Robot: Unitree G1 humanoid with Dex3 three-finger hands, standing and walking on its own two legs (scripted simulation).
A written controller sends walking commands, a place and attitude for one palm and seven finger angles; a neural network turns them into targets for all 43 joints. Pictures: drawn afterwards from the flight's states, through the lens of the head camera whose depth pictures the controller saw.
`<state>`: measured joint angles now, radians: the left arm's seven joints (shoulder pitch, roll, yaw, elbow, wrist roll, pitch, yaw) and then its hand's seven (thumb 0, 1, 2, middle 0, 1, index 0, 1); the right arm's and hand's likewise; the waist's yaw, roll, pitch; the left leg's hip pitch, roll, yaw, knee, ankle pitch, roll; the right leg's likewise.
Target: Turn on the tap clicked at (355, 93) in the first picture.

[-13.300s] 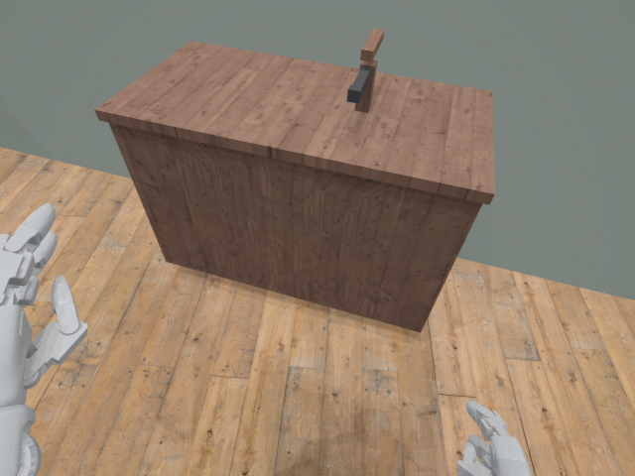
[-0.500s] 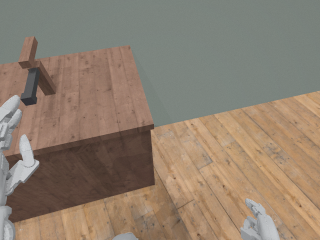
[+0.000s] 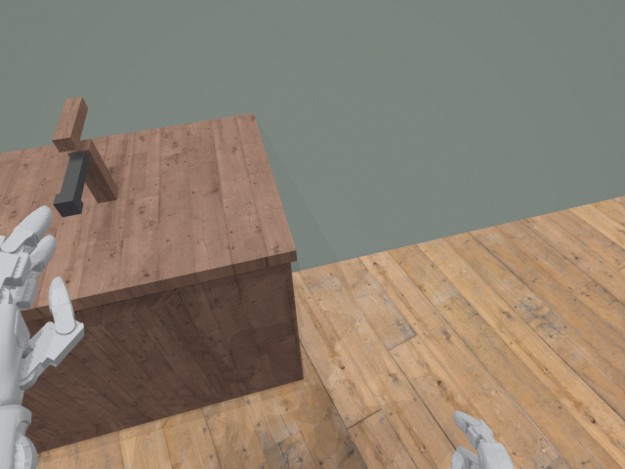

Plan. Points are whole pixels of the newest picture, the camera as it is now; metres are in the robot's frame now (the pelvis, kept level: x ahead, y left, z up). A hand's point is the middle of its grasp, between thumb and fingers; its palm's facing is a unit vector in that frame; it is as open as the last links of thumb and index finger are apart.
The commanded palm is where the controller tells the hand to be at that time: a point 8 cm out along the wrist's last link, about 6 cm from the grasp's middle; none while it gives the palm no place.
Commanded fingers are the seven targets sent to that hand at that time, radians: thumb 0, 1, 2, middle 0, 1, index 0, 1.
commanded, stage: come to a stop and stand still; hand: left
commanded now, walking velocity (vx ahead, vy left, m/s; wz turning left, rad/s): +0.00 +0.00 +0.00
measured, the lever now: (68, 204) +0.46 +0.42 +0.08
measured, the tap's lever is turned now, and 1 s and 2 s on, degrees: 0 0 0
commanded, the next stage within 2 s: look again from close up in 0.52 s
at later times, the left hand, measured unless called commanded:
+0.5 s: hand (57, 352) +0.18 +0.24 +0.16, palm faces +0.39 -0.84 -0.37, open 7.4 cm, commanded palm +0.14 +0.28 +0.18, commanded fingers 0.00 0.90 0.90 -0.20 -0.30 -0.20 -0.30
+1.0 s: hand (12, 324) +0.21 +0.30 +0.16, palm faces +0.38 -0.85 -0.36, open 7.4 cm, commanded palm +0.15 +0.33 +0.18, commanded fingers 0.00 0.90 0.90 -0.20 -0.30 -0.20 -0.30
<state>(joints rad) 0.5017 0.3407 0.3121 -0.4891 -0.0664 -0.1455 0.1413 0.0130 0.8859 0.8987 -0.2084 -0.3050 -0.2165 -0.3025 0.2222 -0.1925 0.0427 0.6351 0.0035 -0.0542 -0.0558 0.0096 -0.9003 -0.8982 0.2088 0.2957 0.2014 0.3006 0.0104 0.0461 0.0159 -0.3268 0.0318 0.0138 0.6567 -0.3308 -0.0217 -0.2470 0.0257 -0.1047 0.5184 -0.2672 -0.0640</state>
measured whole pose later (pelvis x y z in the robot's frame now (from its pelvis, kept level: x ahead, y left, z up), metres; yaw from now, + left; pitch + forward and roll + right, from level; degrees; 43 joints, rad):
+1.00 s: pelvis -0.01 +0.05 +0.01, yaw +0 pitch +0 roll -1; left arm 0.39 0.40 0.35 -0.39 -0.05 -0.26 0.09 0.01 0.88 0.90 -0.21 -0.31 -0.22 -0.30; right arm 0.26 -0.20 0.02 0.60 0.00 -0.17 -0.04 0.01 -0.90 -0.90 0.21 0.30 0.20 0.30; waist 0.04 -0.05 0.04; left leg -0.23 -0.04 0.05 0.46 -0.23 0.06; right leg -0.22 -0.03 -0.08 0.44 -0.21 0.01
